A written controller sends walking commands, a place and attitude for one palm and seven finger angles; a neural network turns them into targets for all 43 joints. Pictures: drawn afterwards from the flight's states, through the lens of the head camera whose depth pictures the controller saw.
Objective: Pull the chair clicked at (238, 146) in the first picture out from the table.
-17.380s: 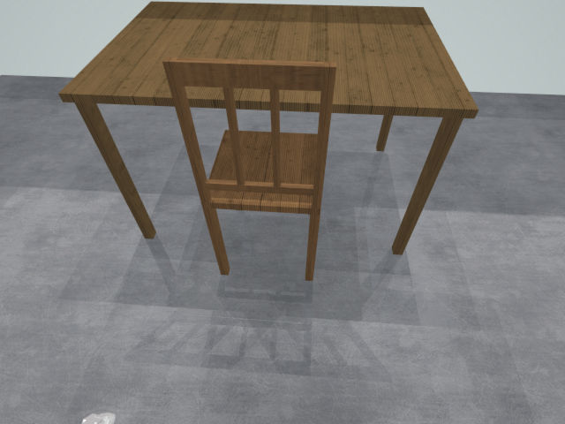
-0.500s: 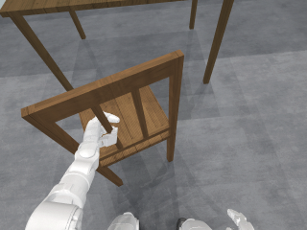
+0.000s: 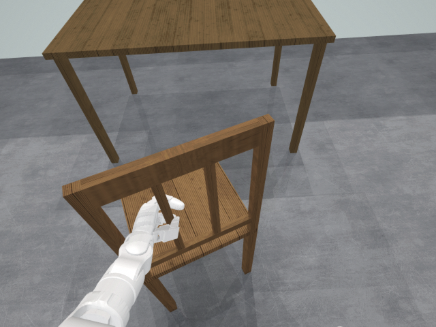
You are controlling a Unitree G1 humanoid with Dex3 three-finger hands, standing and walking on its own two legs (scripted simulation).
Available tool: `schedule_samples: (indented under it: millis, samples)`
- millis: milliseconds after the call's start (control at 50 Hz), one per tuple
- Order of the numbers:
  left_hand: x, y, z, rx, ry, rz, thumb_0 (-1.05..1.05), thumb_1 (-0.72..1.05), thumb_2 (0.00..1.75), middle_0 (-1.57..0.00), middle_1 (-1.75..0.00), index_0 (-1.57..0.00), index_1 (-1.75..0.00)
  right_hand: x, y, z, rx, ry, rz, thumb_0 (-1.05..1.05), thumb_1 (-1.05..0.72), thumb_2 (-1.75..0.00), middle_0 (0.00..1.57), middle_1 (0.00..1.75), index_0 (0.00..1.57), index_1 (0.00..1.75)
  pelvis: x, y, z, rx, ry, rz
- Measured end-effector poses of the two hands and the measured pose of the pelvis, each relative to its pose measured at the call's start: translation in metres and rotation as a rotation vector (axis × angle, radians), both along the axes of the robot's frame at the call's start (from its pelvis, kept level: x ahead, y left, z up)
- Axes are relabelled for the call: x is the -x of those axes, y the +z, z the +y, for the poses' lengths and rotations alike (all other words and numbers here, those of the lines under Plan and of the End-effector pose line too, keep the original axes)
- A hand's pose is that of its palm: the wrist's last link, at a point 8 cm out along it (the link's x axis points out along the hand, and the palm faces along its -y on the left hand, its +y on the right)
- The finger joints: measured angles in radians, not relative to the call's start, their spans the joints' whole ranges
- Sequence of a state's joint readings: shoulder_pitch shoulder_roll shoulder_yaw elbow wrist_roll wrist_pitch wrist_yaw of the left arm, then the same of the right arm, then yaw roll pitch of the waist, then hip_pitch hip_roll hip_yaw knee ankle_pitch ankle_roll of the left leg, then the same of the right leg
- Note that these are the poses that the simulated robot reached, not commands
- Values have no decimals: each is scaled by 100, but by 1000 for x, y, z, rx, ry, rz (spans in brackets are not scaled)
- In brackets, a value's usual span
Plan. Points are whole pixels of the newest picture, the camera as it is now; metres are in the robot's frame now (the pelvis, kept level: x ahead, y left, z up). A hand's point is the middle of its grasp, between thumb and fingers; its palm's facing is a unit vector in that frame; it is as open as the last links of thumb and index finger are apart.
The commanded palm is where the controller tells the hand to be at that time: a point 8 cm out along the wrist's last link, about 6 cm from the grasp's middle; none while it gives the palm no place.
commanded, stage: stop walking, hand still on the chair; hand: left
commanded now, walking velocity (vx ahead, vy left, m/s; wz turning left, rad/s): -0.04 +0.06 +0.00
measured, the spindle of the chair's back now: (170, 220) +0.36 +0.13 -0.08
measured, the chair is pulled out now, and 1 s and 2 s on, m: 0.63 0.63 0.63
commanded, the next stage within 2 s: open the thumb and straighten the fingers in 0.52 s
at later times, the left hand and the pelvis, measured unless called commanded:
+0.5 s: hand (172, 229) +0.32 +0.11 -0.05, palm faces -0.12 -0.97 -0.21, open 5.4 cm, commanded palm +0.31 +0.17 -0.03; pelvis +0.02 +0.02 +0.00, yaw +0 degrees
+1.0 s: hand (166, 223) +0.33 +0.13 -0.04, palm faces -0.13 -0.97 -0.18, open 11.8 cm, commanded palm +0.31 +0.18 -0.02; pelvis +0.02 +0.02 -0.01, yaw +1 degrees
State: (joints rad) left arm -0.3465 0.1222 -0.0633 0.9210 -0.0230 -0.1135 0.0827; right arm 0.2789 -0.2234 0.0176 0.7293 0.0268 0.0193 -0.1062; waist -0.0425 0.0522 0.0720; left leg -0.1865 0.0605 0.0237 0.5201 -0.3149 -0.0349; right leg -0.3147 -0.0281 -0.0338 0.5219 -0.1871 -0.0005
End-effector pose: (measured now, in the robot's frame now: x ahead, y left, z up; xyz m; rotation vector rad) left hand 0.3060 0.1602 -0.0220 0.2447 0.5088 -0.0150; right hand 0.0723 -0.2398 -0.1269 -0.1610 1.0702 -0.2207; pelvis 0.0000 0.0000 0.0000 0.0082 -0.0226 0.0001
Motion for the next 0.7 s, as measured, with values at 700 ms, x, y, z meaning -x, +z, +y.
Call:
schedule_samples:
  millis: [700]
  samples:
    - [-1,-4,8,47,-45,-25,6,65,80,-15,-119,-50,-144,-54,23,14,12,1,-99,1,-90,-90,20,30,20,30,-21,3,15,-2,7,48]
